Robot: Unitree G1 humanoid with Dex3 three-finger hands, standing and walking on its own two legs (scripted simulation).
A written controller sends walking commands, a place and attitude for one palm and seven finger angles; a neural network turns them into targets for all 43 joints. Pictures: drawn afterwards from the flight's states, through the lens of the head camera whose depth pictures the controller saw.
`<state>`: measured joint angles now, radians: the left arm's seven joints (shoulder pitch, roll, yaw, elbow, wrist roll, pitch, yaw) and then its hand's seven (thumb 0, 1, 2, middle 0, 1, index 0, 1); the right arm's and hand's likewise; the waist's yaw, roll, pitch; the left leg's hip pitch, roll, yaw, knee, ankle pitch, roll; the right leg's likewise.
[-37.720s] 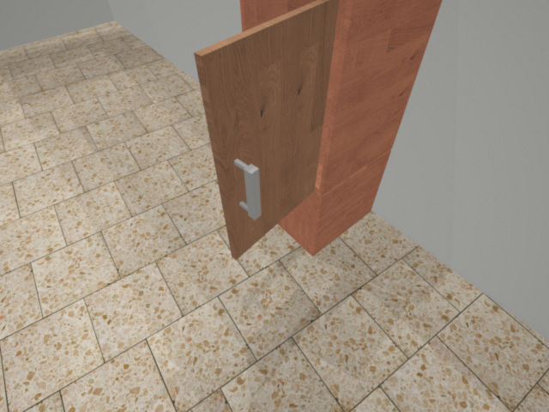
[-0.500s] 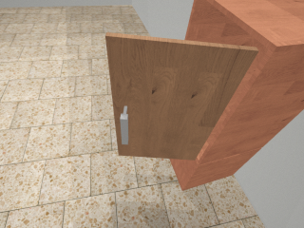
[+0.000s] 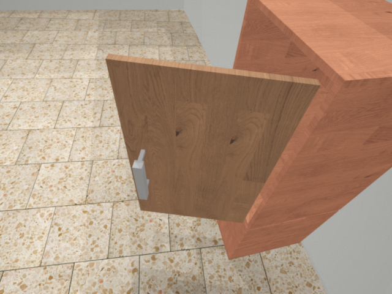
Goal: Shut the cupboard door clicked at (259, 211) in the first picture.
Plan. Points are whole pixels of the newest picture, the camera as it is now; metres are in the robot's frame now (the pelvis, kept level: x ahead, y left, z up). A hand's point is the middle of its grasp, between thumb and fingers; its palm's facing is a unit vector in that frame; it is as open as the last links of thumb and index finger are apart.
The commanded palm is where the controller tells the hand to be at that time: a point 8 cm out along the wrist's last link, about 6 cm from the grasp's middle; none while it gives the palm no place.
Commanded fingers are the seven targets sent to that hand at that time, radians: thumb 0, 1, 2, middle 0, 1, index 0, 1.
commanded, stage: come to a stop and stand still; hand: left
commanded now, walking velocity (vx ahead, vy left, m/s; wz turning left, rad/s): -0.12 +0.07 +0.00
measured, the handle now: (143, 175) +0.40 +0.17 -0.06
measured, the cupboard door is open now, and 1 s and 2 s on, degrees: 71 71 71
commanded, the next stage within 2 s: look again from close up in 0.68 s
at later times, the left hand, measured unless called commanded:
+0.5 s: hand out of the picture +0.01 +0.19 -0.17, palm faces +0.00 -0.97 -0.24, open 7.4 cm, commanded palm none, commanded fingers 0.00 0.90 0.90 -0.20 -0.30 -0.20 -0.30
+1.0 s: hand out of the picture -0.01 +0.19 -0.17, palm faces -0.02 -0.98 -0.20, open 7.4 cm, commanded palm none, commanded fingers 0.00 0.90 0.90 -0.20 -0.30 -0.20 -0.30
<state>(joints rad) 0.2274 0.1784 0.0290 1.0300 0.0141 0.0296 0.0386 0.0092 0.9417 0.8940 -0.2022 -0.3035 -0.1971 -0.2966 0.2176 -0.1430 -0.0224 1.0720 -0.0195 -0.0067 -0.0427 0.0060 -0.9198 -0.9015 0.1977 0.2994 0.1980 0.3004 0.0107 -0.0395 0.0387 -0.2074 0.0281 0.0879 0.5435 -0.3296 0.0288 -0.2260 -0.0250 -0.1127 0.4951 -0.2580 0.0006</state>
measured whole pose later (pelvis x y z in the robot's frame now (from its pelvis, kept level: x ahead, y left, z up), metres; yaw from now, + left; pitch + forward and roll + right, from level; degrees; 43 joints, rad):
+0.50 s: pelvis -0.03 +0.01 +0.00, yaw +0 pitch -1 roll +0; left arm 0.30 0.19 0.00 0.97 0.02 0.01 0.05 0.01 0.90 0.89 -0.20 -0.30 -0.20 -0.30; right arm 0.23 -0.17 -0.04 0.99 -0.02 0.01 -0.01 0.01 -0.92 -0.90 0.20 0.30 0.20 0.30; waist 0.00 0.00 0.01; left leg -0.25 0.00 0.10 0.56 -0.30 0.04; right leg -0.29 -0.05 -0.10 0.55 -0.25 0.00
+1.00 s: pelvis -0.03 +0.02 +0.00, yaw -1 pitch -1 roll +0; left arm 0.30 0.16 -0.01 1.03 0.02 0.00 0.05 0.01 0.91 0.89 -0.20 -0.30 -0.20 -0.30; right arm 0.26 -0.15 -0.02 1.09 -0.02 -0.01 -0.01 0.01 -0.92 -0.90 0.20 0.30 0.20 0.30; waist -0.01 -0.01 0.03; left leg -0.22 -0.01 0.13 0.49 -0.26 0.06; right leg -0.27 -0.06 -0.07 0.49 -0.20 0.02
